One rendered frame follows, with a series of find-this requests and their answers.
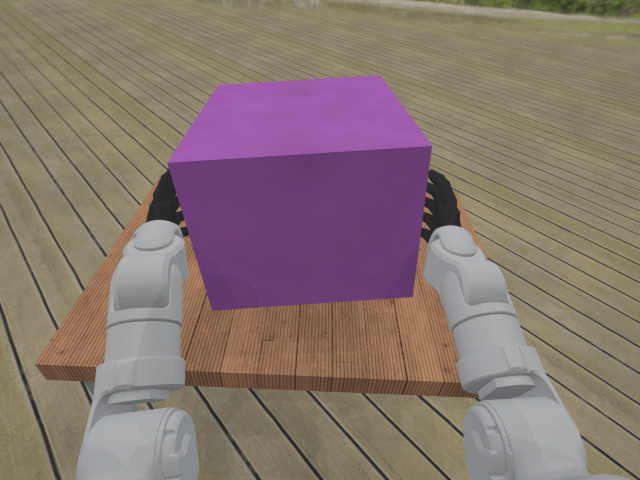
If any robot right forearm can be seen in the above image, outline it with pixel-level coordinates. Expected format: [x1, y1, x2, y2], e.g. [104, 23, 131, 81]
[423, 225, 587, 468]

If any robot left upper arm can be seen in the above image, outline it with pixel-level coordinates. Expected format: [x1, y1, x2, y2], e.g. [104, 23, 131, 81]
[79, 407, 199, 480]

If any carton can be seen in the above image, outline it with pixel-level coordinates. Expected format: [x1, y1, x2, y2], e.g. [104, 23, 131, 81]
[167, 75, 432, 311]

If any table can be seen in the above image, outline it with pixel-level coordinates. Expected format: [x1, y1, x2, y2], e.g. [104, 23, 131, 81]
[35, 175, 528, 412]

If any robot right upper arm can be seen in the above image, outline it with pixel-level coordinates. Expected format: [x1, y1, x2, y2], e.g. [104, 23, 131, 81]
[463, 397, 631, 480]

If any robot right hand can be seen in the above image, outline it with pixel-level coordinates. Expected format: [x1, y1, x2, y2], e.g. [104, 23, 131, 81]
[420, 169, 461, 243]

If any robot left hand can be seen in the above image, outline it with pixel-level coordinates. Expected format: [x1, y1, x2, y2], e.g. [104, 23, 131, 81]
[146, 169, 189, 237]

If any robot left forearm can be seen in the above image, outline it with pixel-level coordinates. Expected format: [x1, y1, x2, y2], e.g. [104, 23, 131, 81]
[76, 220, 189, 480]

